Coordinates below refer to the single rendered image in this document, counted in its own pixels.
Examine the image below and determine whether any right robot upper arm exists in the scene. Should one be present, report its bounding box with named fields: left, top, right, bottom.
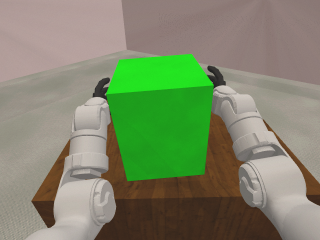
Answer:
left=238, top=155, right=320, bottom=240

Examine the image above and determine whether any robot left forearm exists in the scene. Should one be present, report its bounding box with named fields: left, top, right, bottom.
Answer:
left=53, top=97, right=111, bottom=219

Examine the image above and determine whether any carton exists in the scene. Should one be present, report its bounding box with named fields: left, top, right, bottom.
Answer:
left=106, top=54, right=214, bottom=181

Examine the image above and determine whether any left robot upper arm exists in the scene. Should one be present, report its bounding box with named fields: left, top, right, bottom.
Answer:
left=25, top=178, right=116, bottom=240

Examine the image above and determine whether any left robot hand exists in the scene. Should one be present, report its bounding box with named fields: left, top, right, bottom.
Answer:
left=92, top=77, right=111, bottom=115

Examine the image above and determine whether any robot right forearm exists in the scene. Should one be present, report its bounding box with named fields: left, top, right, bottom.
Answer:
left=211, top=85, right=307, bottom=192

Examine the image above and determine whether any pedestal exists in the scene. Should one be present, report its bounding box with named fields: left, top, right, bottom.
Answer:
left=31, top=100, right=320, bottom=240

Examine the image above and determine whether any right robot hand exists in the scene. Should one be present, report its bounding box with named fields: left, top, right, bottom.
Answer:
left=207, top=65, right=226, bottom=89

